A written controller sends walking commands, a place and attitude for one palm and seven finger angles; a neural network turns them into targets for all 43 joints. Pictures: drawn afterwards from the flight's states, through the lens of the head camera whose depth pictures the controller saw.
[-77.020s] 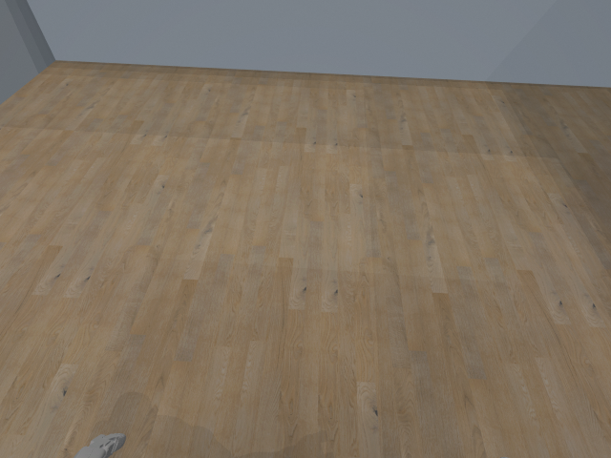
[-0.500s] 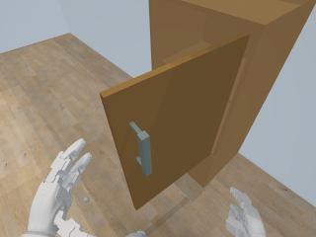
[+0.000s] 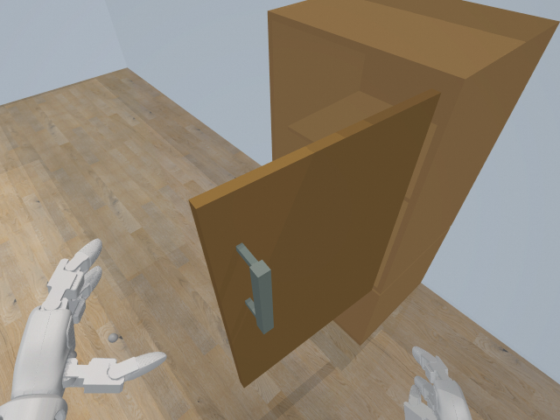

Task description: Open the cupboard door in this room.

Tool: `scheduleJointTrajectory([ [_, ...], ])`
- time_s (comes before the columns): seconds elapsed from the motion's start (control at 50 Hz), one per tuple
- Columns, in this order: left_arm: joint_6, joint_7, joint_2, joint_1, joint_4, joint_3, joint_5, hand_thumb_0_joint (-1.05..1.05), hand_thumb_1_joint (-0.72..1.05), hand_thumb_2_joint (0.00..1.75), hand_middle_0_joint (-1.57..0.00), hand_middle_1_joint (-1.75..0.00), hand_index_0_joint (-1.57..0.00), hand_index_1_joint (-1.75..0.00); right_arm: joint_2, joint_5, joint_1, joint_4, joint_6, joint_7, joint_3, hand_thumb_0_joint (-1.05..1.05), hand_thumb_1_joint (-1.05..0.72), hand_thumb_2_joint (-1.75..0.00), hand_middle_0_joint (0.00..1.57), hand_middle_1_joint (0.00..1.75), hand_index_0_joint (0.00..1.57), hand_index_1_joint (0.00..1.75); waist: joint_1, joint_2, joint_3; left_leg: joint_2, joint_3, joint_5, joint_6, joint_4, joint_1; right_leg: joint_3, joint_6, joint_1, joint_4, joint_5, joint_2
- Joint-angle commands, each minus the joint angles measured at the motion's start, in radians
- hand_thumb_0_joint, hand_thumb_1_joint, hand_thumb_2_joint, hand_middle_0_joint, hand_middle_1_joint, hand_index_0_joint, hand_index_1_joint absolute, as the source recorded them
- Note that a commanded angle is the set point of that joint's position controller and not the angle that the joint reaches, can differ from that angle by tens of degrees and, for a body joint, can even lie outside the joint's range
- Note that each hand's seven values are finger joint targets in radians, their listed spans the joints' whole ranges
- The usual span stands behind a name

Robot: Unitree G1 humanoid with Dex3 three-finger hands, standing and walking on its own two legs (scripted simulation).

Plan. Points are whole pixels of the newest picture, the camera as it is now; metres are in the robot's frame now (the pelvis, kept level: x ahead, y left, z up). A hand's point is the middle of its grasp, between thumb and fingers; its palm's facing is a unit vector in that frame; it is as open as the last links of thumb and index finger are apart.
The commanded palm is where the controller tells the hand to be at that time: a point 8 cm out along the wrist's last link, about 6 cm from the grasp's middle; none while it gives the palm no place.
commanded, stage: draw the hand back to the body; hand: left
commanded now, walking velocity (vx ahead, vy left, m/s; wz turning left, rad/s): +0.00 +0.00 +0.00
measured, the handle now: (255, 290) +0.28 +0.07 +0.05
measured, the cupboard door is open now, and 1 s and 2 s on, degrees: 85 85 85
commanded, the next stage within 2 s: step back with the hand held close in 0.78 s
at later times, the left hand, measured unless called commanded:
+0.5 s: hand (92, 259) +0.23 +0.24 +0.17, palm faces +0.43 -0.79 -0.43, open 8.1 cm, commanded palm +0.18 +0.28 +0.18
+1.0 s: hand (98, 270) +0.22 +0.23 +0.17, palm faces +0.41 -0.79 -0.45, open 7.4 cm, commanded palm +0.17 +0.27 +0.19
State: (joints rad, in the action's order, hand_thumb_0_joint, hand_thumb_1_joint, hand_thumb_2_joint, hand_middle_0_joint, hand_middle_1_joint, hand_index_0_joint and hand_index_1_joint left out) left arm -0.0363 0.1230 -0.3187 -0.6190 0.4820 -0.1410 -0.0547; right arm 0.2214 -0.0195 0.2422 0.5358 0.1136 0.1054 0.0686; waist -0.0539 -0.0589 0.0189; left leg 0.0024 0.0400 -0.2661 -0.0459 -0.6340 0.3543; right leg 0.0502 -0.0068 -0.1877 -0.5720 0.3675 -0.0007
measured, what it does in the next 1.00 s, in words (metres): stands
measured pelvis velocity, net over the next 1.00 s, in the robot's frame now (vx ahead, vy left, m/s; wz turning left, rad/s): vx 0.02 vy -0.03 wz -0.01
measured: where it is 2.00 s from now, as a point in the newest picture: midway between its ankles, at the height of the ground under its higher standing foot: outside the picture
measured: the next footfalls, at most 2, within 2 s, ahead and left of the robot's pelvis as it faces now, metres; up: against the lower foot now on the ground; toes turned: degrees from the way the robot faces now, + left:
left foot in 1.74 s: -0.02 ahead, +0.12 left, +0.00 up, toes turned +2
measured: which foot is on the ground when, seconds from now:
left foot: down 0.00-1.00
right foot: down 0.00-1.00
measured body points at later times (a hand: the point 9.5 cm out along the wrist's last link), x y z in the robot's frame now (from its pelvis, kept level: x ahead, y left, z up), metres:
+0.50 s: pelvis +0.04 -0.02 +0.01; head +0.03 -0.04 +0.46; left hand +0.20 +0.28 +0.20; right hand +0.23 -0.24 -0.07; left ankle +0.05 +0.09 -0.73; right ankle -0.04 -0.13 -0.73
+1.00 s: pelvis +0.02 -0.03 +0.02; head +0.02 -0.05 +0.46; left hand +0.19 +0.27 +0.20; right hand +0.21 -0.26 -0.08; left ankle +0.05 +0.09 -0.73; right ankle -0.04 -0.13 -0.73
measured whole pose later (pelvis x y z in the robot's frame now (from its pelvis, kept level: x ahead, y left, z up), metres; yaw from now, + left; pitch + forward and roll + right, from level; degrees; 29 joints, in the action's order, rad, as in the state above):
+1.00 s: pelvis +0.02 -0.03 +0.02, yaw -1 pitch -2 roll -1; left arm -0.08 0.10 -0.37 -0.47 0.40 -0.36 -0.07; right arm 0.24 -0.01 0.16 0.61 0.02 0.08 0.02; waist -0.06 -0.07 -0.03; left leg 0.03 0.04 -0.20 -0.01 -0.45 0.20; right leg 0.05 0.03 -0.03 -0.36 0.29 0.04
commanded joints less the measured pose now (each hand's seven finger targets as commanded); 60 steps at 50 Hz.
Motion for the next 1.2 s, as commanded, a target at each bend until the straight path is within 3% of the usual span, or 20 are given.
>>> scheduleJointTrajectory([
  [0.0,-0.077,0.031,-0.144,0.080,0.234,-0.143,0.006,0.00,0.23,0.62,-0.18,-0.30,-0.18,-0.30,0.108,0.011,-0.147,-0.145,0.067,0.008,-0.052,0.00,-0.90,-0.90,0.20,0.30,0.20,0.30,-0.002,-0.014,0.043,0.030,-0.082,0.052,0.022,0.182,-0.212,-0.017,0.032,-0.082,0.167,-0.119,0.004],
  [0.04,-0.077,0.030,-0.144,0.075,0.226,-0.155,0.006,0.00,0.31,0.64,-0.18,-0.30,-0.18,-0.30,0.110,0.013,-0.146,-0.133,0.066,0.003,-0.056,0.00,-0.90,-0.90,0.20,0.30,0.20,0.30,-0.003,-0.021,0.052,0.032,-0.077,0.114,0.024,0.191,-0.247,-0.015,0.031,-0.063,0.175,-0.161,0.006],
  [0.16,-0.073,0.026,-0.170,0.095,0.169,-0.219,0.000,0.00,0.51,0.74,-0.19,-0.30,-0.19,-0.30,0.117,0.015,-0.159,-0.106,0.044,-0.007,-0.071,0.00,-0.90,-0.90,0.20,0.30,0.20,0.30,-0.013,0.048,0.044,0.035,-0.057,0.223,0.021,0.219,-0.281,-0.018,0.028,0.004,0.208,-0.261,0.009],
  [0.24,-0.073,0.022,-0.193,0.134,0.191,-0.263,-0.006,0.00,0.65,0.80,-0.19,-0.30,-0.19,-0.30,0.113,0.016,-0.158,-0.101,0.025,-0.013,-0.075,0.00,-0.90,-0.90,0.20,0.30,0.20,0.30,-0.015,0.018,0.081,0.030,-0.038,0.327,0.019,0.211,-0.323,-0.022,0.023,0.036,0.210,-0.356,0.005],
  [0.28,-0.072,0.023,-0.208,0.151,0.196,-0.282,-0.006,0.00,0.73,0.82,-0.19,-0.30,-0.19,-0.30,0.110,0.017,-0.162,-0.094,0.022,-0.016,-0.076,0.00,-0.90,-0.90,0.20,0.30,0.20,0.30,-0.017,-0.030,0.086,0.030,-0.030,0.376,0.019,0.205,-0.341,-0.027,0.023,0.045,0.214,-0.398,0.001],
  [0.38,-0.066,0.023,-0.240,0.204,0.172,-0.331,-0.016,0.00,0.90,0.90,-0.20,-0.30,-0.20,-0.30,0.112,0.017,-0.169,-0.084,0.007,-0.019,-0.080,0.00,-0.90,-0.90,0.20,0.30,0.20,0.30,-0.017,-0.003,0.084,0.028,-0.024,0.413,0.017,0.203,-0.353,-0.027,0.020,0.056,0.223,-0.452,-0.001],
  [0.46,-0.052,0.002,-0.174,0.158,0.107,-0.279,-0.024,0.00,0.90,0.90,-0.20,-0.30,-0.20,-0.30,0.116,0.014,-0.174,-0.090,-0.016,-0.027,-0.088,0.00,-0.90,-0.90,0.20,0.30,0.20,0.30,-0.015,0.037,0.058,0.027,-0.013,0.413,0.012,0.209,-0.345,-0.024,0.015,0.067,0.231,-0.481,-0.001],
  [0.58,-0.065,0.000,-0.234,0.188,0.161,-0.319,-0.025,0.00,0.90,0.90,-0.20,-0.30,-0.20,-0.30,0.114,0.016,-0.188,-0.096,-0.024,-0.021,-0.091,0.00,-0.90,-0.90,0.20,0.30,0.20,0.30,-0.024,0.042,0.100,0.016,-0.003,0.395,0.007,0.204,-0.357,-0.035,0.009,0.083,0.236,-0.520,-0.007],
  [0.66,-0.073,0.007,-0.250,0.199,0.186,-0.328,-0.022,0.00,0.90,0.90,-0.20,-0.30,-0.20,-0.30,0.108,0.016,-0.190,-0.089,-0.015,-0.017,-0.086,0.00,-0.90,-0.90,0.20,0.30,0.20,0.30,-0.022,-0.004,0.091,0.011,-0.002,0.381,0.010,0.200,-0.359,-0.035,0.014,0.080,0.247,-0.509,-0.008],
  [0.76,-0.073,0.002,-0.215,0.189,0.126,-0.307,-0.029,0.00,0.90,0.90,-0.20,-0.30,-0.20,-0.30,0.108,0.013,-0.193,-0.078,-0.015,-0.013,-0.088,0.00,-0.90,-0.90,0.20,0.30,0.20,0.30,-0.014,0.032,0.032,0.012,-0.001,0.325,0.008,0.211,-0.351,-0.035,0.010,0.048,0.270,-0.459,-0.005],
  [0.84,-0.079,-0.004,-0.207,0.183,0.101,-0.304,-0.033,0.00,0.90,0.90,-0.20,-0.30,-0.20,-0.30,0.111,0.012,-0.198,-0.079,-0.016,-0.012,-0.093,0.00,-0.90,-0.90,0.20,0.30,0.20,0.30,-0.015,0.051,0.028,0.013,0.001,0.287,0.004,0.223,-0.351,-0.040,0.004,0.039,0.281,-0.419,-0.005],
  [0.86,-0.081,-0.004,-0.212,0.193,0.098,-0.303,-0.032,0.00,0.90,0.90,-0.20,-0.30,-0.20,-0.30,0.112,0.012,-0.199,-0.078,-0.017,-0.012,-0.094,0.00,-0.90,-0.90,0.20,0.30,0.20,0.30,-0.016,0.065,0.027,0.012,-0.001,0.283,0.005,0.225,-0.345,-0.039,0.006,0.049,0.282,-0.413,-0.006],
  [0.88,-0.092,0.000,-0.245,0.284,0.156,-0.319,-0.031,0.00,0.90,0.90,-0.20,-0.30,-0.20,-0.30,0.115,0.011,-0.207,-0.077,-0.012,-0.010,-0.093,0.00,-0.90,-0.90,0.20,0.30,0.20,0.30,-0.012,0.029,0.049,0.009,0.000,0.276,0.004,0.223,-0.359,-0.048,0.005,0.042,0.290,-0.404,-0.009],
  [0.9,-0.130,0.007,-0.369,0.354,0.196,-0.434,-0.020,0.00,0.90,0.90,-0.20,-0.30,-0.20,-0.30,0.123,0.009,-0.190,-0.100,-0.030,-0.010,-0.091,0.00,-0.90,-0.90,0.20,0.30,0.20,0.30,0.030,0.051,-0.031,0.029,-0.020,0.249,-0.009,0.167,-0.320,-0.115,-0.018,-0.078,0.335,-0.491,-0.059],
  [0.92,-0.131,-0.002,-0.299,0.256,0.114,-0.384,-0.017,0.00,0.90,0.90,-0.20,-0.30,-0.20,-0.30,0.110,0.015,-0.197,-0.081,-0.046,-0.006,-0.090,0.00,-0.90,-0.90,0.20,0.30,0.20,0.30,0.030,0.106,-0.012,0.029,-0.018,0.267,-0.009,0.146,-0.308,-0.095,-0.030,-0.058,0.312,-0.575,-0.078],
  [0.94,-0.124,-0.007,-0.277,0.223,0.106,-0.356,-0.012,0.00,0.90,0.90,-0.20,-0.30,-0.20,-0.30,0.112,0.013,-0.203,-0.093,-0.058,-0.009,-0.093,0.00,-0.90,-0.90,0.20,0.30,0.20,0.30,0.030,0.106,0.002,0.026,-0.010,0.279,-0.008,0.140,-0.303,-0.097,-0.042,-0.049,0.298,-0.623,-0.084],
  [1.0,-0.125,-0.007,-0.254,0.162,0.136,-0.343,-0.009,0.00,0.90,0.90,-0.20,-0.30,-0.20,-0.30,0.118,0.011,-0.194,-0.116,-0.083,-0.009,-0.101,0.00,-0.90,-0.90,0.20,0.30,0.20,0.30,0.030,0.032,0.078,0.041,-0.002,0.381,-0.004,0.152,-0.317,-0.078,-0.044,-0.015,0.244,-0.649,-0.082],
  [1.06,-0.124,0.001,-0.269,0.084,0.175,-0.363,-0.012,0.00,0.90,0.90,-0.20,-0.30,-0.20,-0.30,0.121,0.007,-0.186,-0.135,-0.100,-0.008,-0.109,0.00,-0.90,-0.90,0.20,0.30,0.20,0.30,0.028,-0.010,0.134,0.062,-0.008,0.479,-0.004,0.156,-0.328,-0.064,-0.041,-0.001,0.206,-0.621,-0.071],
  [1.14,-0.128,0.011,-0.307,0.053,0.213,-0.408,-0.020,0.00,0.90,0.90,-0.20,-0.30,-0.20,-0.30,0.115,0.001,-0.186,-0.160,-0.113,-0.008,-0.114,0.00,-0.90,-0.90,0.20,0.30,0.20,0.30,0.031,0.065,0.157,0.080,-0.022,0.464,0.003,0.163,-0.295,-0.073,-0.024,-0.007,0.187,-0.563,-0.059],
  [1.18,-0.131,0.017,-0.317,0.038,0.213,-0.423,-0.023,0.00,0.90,0.90,-0.20,-0.30,-0.20,-0.30,0.113,-0.001,-0.186,-0.163,-0.115,-0.004,-0.117,0.00,-0.90,-0.90,0.20,0.30,0.20,0.30,0.032,0.054,0.157,0.088,-0.032,0.452,0.003,0.170,-0.275,-0.076,-0.018,-0.011,0.172,-0.530,-0.058],
])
